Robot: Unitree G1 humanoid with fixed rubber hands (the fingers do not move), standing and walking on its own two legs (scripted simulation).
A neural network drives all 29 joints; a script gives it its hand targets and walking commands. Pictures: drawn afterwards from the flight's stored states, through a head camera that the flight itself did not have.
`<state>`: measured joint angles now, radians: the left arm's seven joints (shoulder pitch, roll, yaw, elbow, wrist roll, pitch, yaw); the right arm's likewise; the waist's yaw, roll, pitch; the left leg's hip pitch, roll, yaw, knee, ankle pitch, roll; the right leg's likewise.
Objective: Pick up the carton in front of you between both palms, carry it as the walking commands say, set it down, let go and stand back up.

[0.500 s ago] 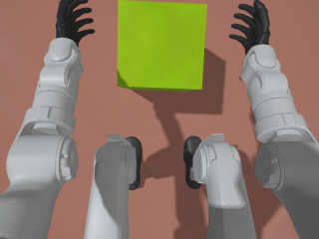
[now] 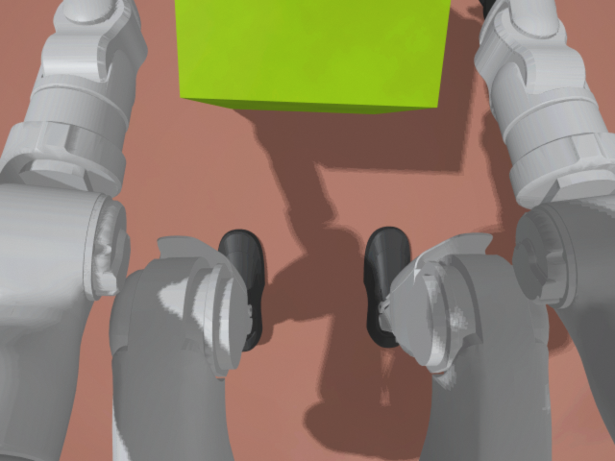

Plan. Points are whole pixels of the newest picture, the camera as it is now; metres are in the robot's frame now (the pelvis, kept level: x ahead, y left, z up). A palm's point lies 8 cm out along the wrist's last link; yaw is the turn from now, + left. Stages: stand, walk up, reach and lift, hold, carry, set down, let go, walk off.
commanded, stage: reach and lift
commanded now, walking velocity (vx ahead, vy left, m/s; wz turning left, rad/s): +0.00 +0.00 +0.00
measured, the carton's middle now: (309, 10) +0.54 +0.02 -0.24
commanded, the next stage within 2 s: none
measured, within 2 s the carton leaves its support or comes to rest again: leaves its support in 0.70 s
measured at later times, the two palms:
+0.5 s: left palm out of the picture +0.55 +0.17 -0.17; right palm out of the picture +0.54 -0.13 -0.17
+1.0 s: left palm out of the picture +0.51 +0.18 -0.02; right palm out of the picture +0.52 -0.12 -0.03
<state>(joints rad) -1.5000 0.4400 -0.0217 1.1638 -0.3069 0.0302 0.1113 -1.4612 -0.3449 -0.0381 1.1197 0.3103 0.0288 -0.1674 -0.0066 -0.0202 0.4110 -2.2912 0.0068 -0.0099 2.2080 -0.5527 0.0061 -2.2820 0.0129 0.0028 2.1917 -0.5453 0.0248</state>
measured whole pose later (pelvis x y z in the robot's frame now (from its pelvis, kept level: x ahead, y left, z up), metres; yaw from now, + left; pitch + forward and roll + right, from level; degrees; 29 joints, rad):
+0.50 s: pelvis +0.00 +0.00 +0.01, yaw +0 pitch +37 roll -1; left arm -1.57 0.35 -0.03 1.26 -0.25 0.01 0.14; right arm -1.50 -0.26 -0.08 1.19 0.24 0.01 -0.20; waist 0.00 -0.02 0.39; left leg -2.27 0.00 -0.02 2.17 -0.54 0.00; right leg -2.26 0.01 0.00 2.15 -0.53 0.02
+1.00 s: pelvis +0.00 -0.01 +0.05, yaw +2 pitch +40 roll -1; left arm -1.19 0.14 0.35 0.86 0.08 0.32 0.08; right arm -1.14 -0.05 -0.43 0.81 -0.08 0.30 -0.13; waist 0.01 -0.02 -0.04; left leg -2.22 -0.04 -0.03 2.04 -0.53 -0.02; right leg -2.20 0.05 0.03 2.04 -0.55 0.04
